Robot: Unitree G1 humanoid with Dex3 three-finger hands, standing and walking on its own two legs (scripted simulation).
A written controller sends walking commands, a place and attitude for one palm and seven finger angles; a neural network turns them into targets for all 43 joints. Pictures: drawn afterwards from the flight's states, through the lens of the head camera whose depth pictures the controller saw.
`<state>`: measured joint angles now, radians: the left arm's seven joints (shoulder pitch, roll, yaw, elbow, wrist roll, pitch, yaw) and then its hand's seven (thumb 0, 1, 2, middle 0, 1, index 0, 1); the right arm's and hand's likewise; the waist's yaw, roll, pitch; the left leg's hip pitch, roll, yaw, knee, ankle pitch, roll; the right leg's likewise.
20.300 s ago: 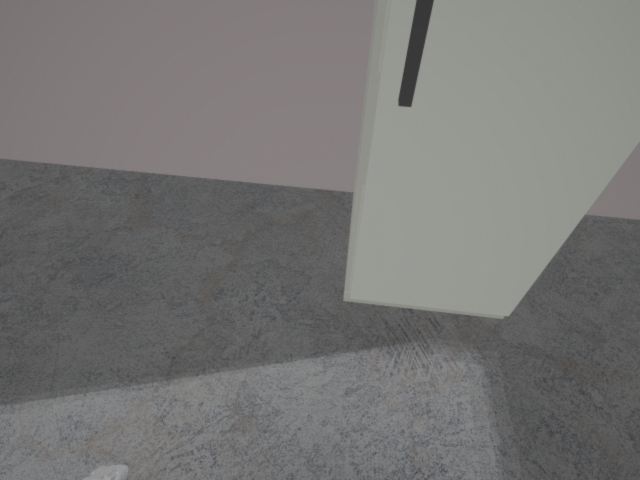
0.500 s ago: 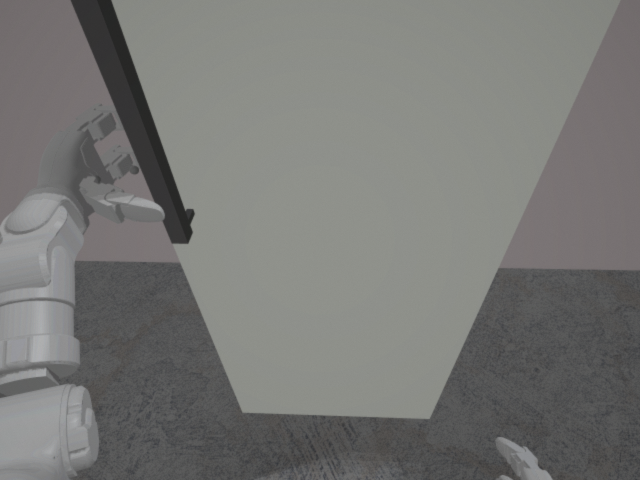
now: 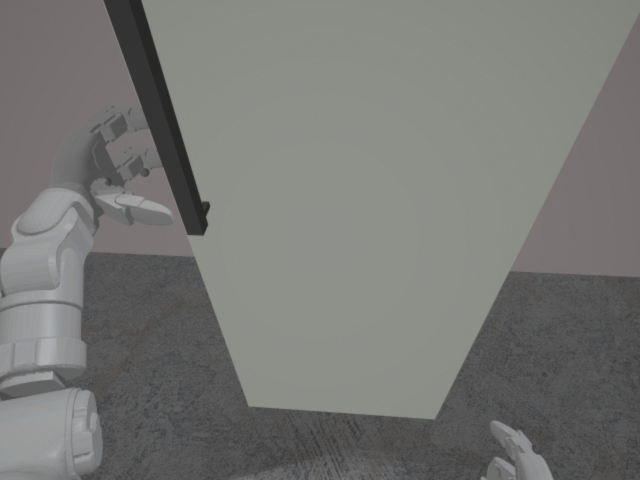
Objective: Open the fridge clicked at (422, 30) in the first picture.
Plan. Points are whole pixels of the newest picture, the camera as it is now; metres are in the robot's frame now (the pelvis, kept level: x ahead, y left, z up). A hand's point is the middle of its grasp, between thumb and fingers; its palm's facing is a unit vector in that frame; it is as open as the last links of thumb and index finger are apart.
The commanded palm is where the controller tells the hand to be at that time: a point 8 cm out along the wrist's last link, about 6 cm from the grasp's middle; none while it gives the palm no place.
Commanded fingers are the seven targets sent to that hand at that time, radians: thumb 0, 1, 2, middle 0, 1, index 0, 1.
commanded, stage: slide the fingers in behind the handle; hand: left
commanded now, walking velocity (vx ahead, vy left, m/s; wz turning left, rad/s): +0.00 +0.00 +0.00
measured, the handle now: (168, 113) +0.45 +0.21 +0.26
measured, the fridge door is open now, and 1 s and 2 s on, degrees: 0 0 0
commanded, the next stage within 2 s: move the hooked fingers beside the handle in 0.02 s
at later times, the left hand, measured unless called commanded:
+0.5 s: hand (154, 165) +0.40 +0.22 +0.23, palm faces +0.01 -1.00 -0.02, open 14.0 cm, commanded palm +0.36 +0.28 +0.23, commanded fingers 0.00 -0.50 0.30 -0.30 -1.20 -0.30 -1.20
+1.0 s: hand (131, 171) +0.38 +0.24 +0.23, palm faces +0.04 -1.00 -0.02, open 14.0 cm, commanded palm +0.35 +0.29 +0.23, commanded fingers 0.00 -0.50 0.30 -0.30 -1.20 -0.30 -1.20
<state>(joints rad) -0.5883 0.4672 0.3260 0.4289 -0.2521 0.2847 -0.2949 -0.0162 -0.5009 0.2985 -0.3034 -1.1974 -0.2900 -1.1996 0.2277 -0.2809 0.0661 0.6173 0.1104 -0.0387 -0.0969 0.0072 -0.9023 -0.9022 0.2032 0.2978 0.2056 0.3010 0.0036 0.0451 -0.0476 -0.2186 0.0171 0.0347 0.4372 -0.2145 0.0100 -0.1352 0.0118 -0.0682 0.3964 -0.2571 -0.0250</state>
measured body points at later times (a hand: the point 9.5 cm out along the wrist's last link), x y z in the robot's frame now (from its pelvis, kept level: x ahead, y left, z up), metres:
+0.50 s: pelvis +0.01 +0.01 +0.00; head -0.01 -0.01 +0.45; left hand +0.39 +0.27 +0.23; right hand +0.17 -0.23 -0.09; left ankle +0.01 +0.11 -0.74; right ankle -0.03 -0.10 -0.74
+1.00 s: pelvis +0.00 +0.00 +0.00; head -0.01 -0.02 +0.45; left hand +0.37 +0.29 +0.23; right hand +0.18 -0.25 -0.08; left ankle +0.01 +0.11 -0.74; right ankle -0.03 -0.10 -0.74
